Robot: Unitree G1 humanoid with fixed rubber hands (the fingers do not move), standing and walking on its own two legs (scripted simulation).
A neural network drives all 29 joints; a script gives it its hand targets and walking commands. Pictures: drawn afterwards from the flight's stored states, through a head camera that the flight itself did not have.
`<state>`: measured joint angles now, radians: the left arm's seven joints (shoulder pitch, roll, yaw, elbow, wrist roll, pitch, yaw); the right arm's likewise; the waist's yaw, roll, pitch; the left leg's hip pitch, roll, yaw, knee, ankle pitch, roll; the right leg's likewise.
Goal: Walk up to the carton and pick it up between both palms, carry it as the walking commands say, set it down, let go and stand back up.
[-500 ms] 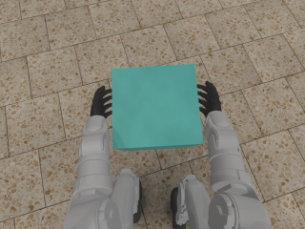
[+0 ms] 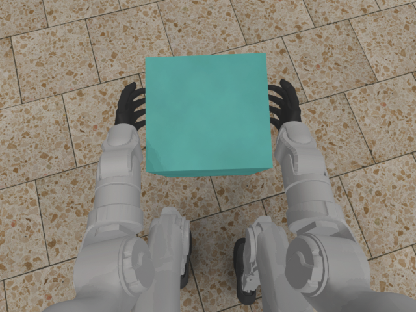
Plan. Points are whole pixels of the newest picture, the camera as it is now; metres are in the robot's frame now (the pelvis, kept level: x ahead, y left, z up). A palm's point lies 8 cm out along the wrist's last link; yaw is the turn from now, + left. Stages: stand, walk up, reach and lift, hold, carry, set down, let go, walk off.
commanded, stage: set down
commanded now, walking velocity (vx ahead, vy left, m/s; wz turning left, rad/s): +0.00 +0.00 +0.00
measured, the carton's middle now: (208, 128) +0.48 +0.05 -0.16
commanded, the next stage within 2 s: none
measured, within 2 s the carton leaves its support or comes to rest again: rests again in 1.74 s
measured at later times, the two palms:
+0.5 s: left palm (139, 128) +0.47 +0.21 -0.17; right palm (271, 127) +0.49 -0.09 -0.17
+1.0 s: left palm (146, 130) +0.50 +0.21 -0.26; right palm (260, 130) +0.51 -0.09 -0.26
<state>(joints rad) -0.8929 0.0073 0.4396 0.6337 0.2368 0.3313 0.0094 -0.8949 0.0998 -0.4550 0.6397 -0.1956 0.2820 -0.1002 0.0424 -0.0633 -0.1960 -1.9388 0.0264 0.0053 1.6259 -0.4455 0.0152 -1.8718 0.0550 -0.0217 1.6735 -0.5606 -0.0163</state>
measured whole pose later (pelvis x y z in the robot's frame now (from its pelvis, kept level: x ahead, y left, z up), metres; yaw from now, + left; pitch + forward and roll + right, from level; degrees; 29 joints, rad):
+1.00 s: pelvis -0.02 +0.00 -0.12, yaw +0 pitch +44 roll -2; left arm -1.26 0.20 0.33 0.81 0.11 0.29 0.05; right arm -1.23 -0.06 -0.37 0.77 -0.05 0.24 -0.17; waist 0.05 -0.06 0.11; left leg -2.31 0.01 -0.01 2.01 -0.47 0.02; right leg -2.22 0.09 -0.02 2.07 -0.62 0.01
